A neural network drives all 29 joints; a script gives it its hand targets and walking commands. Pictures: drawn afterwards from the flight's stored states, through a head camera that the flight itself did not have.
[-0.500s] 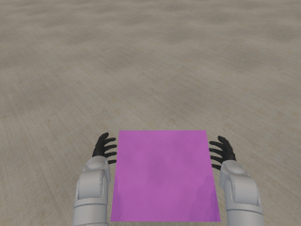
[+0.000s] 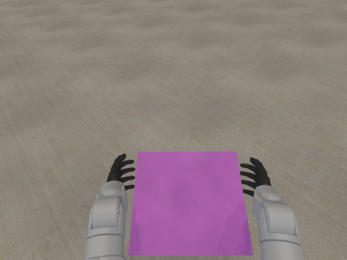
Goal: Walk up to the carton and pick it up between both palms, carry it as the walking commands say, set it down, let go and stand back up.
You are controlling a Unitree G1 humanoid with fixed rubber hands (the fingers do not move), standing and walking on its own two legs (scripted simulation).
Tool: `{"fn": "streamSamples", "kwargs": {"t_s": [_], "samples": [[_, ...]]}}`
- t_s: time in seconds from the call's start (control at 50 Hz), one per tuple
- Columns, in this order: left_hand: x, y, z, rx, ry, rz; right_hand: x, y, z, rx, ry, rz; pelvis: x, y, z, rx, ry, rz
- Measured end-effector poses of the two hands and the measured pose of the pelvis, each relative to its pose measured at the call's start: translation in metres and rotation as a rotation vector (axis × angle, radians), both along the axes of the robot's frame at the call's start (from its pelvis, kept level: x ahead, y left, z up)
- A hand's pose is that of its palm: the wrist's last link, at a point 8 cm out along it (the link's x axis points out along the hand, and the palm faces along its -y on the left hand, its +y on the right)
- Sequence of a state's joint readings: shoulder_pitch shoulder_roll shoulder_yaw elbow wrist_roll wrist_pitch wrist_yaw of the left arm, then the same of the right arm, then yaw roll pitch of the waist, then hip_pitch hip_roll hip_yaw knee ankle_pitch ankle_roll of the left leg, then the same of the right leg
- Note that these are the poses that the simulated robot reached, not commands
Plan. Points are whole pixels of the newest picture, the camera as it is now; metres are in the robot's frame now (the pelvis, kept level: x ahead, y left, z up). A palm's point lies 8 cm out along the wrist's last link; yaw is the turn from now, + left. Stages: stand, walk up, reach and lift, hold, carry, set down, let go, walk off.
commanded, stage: carry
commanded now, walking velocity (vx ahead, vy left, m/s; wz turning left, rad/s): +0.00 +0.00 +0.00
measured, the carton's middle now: (187, 203) +0.28 +0.00 -0.06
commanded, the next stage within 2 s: hold in 0.70 s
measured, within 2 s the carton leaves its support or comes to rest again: neither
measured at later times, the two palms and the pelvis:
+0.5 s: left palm (116, 190) +0.27 +0.16 +0.04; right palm (262, 194) +0.26 -0.17 +0.03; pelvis +0.00 +0.00 +0.00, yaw +0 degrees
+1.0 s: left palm (117, 177) +0.29 +0.16 +0.06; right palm (266, 195) +0.25 -0.17 +0.05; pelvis -0.02 +0.02 +0.01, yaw -5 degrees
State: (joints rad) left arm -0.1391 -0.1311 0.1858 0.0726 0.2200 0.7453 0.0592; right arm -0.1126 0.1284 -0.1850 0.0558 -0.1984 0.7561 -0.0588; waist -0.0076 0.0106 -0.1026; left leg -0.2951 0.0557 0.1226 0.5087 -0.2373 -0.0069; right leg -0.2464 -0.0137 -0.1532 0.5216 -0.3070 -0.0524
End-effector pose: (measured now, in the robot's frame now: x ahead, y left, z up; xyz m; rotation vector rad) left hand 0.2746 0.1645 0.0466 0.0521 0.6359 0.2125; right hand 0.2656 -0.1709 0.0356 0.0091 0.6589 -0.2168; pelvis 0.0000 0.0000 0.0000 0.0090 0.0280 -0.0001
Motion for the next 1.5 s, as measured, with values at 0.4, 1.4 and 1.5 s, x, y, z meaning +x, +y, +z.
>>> {"fn": "streamSamples", "kwargs": {"t_s": [0.4,1.4,1.5], "samples": [[-0.006,0.001,-0.010,0.001,-0.008,-0.010,-0.004,-0.001,-0.010,0.001,-0.011,0.025,-0.004,-0.002,0.000,0.001,-0.011,-0.005],[0.017,0.018,0.014,0.010,-0.008,-0.108,-0.013,0.018,0.022,-0.021,-0.022,-0.053,-0.014,0.052,0.013,-0.026,-0.178,-0.081],[0.017,0.015,0.014,0.018,-0.005,-0.109,-0.012,0.015,0.022,-0.015,-0.023,-0.055,-0.012,0.048,0.013,-0.024,-0.176,-0.078]]}}
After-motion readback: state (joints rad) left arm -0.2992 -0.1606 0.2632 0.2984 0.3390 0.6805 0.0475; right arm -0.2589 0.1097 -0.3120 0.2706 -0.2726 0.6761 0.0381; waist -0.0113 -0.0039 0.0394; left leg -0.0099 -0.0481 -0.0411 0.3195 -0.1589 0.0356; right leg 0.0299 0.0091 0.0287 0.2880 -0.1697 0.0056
